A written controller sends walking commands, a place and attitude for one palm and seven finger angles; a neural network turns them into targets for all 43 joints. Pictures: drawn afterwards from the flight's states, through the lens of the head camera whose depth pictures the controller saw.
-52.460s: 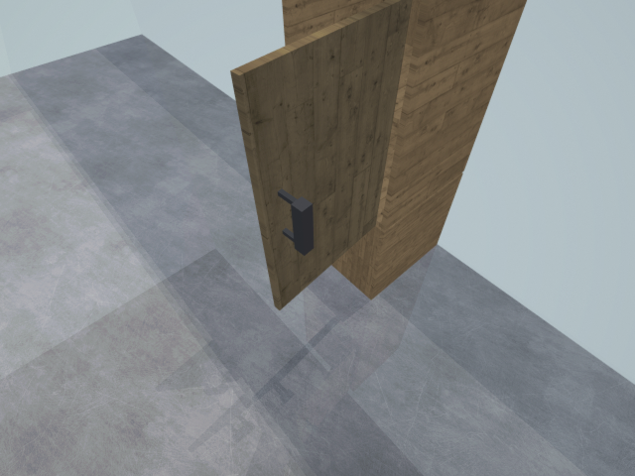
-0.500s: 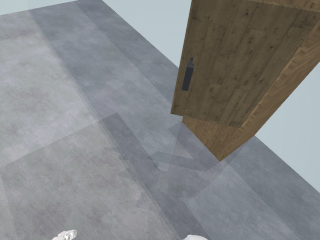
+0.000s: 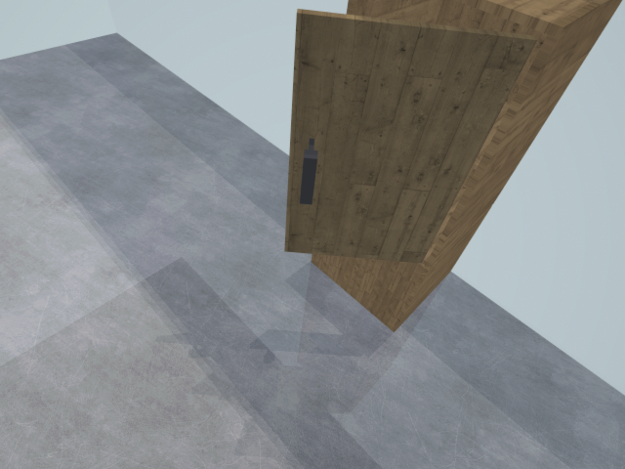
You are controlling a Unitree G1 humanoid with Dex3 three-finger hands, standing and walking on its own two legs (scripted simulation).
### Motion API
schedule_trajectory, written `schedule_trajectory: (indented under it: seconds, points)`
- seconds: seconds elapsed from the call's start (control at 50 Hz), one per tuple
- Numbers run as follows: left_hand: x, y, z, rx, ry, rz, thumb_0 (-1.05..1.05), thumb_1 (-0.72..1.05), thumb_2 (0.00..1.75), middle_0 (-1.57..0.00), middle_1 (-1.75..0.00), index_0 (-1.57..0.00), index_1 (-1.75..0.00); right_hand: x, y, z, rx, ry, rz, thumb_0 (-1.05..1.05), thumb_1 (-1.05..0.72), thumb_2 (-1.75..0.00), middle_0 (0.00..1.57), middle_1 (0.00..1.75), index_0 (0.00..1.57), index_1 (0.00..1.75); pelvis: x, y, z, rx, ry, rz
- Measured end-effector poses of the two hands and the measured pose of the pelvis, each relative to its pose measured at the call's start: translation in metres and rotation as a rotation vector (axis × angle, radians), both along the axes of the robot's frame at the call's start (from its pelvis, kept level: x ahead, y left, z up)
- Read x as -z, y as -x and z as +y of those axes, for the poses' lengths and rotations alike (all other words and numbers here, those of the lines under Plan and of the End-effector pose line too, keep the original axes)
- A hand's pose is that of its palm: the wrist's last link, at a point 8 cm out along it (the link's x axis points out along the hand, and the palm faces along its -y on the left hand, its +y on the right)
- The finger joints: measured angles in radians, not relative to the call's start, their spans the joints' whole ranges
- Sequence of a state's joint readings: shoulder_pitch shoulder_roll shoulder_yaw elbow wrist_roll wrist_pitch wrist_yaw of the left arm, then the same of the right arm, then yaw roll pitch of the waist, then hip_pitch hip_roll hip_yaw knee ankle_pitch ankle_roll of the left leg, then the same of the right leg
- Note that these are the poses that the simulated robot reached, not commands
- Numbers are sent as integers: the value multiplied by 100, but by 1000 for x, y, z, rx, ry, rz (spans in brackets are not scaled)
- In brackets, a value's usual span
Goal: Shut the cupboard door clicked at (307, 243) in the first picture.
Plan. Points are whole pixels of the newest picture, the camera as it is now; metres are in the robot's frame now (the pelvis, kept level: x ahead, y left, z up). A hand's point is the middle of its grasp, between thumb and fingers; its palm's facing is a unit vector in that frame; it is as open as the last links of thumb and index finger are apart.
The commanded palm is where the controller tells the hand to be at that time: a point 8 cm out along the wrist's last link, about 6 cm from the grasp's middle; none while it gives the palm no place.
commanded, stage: take the last steps up to it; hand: left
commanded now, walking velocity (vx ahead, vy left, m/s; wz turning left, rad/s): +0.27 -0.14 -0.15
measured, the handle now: (308, 171) +0.66 +0.02 -0.03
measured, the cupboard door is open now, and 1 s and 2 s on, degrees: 42 42 42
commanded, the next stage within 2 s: come to a stop and stand still in 0.38 s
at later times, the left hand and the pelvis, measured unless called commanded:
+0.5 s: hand (259, 388) +0.27 +0.08 -0.17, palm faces -0.10 -0.98 -0.18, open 7.4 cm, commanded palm none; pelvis +0.16 -0.09 +0.00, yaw -3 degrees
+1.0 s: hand (257, 398) +0.26 +0.08 -0.16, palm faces +0.02 -0.95 -0.30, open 7.4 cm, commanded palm none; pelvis +0.21 -0.13 +0.00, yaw -2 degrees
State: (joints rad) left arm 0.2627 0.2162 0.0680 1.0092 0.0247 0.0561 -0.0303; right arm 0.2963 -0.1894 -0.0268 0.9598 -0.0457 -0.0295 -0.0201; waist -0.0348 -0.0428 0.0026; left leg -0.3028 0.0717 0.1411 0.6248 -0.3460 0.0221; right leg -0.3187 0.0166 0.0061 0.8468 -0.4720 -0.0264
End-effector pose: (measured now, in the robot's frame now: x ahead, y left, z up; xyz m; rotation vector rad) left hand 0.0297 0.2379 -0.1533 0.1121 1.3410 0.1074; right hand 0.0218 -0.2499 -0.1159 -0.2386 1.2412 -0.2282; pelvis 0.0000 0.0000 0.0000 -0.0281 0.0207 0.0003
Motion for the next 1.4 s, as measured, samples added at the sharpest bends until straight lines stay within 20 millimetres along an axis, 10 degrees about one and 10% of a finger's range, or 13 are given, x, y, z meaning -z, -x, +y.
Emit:
schedule_trajectory:
  seconds: [0.28, 0.44, 0.68, 0.84, 0.98, 1.14, 1.4]
  points:
    - [-20, -153, -36, 144, 11, -83, 1, 91, 90, -19, -30, -20, -29, -16, 41, -3, 183, -49, 279, 1, -90, -90, 21, 30, 21, 30, -17, -78, -28, 68, 12, 4]
    - [-12, -242, -93, 174, -30, -189, 0, 91, 90, -19, -30, -20, -29, 20, 4, -41, 242, -124, 390, 1, -90, -90, 21, 30, 21, 30, 8, -139, -78, 69, -11, -2]
    - [-14, -235, -108, 46, -51, -65, -1, 93, 90, -20, -30, -20, -30, 15, -227, -79, 47, -84, -10, 1, -92, -90, 20, 30, 20, 30, -4, -203, -95, 48, 15, -11]
    - [-15, -234, -105, -13, -75, -18, 0, 92, 90, -20, -30, -20, -30, 6, -297, -80, -49, -77, -97, 1, -91, -90, 20, 30, 20, 30, -6, -216, -102, 45, -28, -10]
    - [-28, -223, -108, -2, -158, -40, 0, 91, 90, -20, -30, -20, -30, 19, -300, -113, -34, -99, -102, 1, -91, -90, 21, 30, 21, 30, 0, -209, -126, 39, -46, -7]
    - [-40, -200, -120, 7, -154, 1, 0, 91, 90, -20, -30, -20, -30, 16, -259, -138, 6, -77, 4, 1, -91, -90, 20, 30, 20, 30, -11, -201, -130, 31, -56, -7]
    - [-15, -177, -99, -31, -63, 11, 0, 91, 90, -20, -30, -20, -30, 7, -200, -91, -10, -53, 78, 1, -91, -90, 20, 30, 20, 30, -9, -186, -98, 20, -25, -31]
